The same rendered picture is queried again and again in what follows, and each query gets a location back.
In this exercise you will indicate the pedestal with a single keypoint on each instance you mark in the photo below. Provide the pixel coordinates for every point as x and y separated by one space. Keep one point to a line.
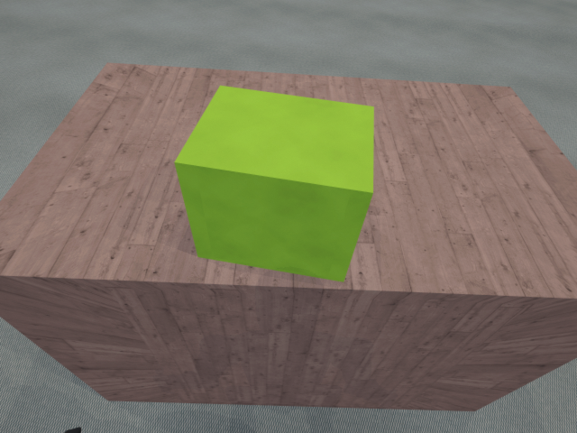
462 287

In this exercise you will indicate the carton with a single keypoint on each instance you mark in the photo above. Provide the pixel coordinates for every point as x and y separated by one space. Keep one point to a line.
278 182

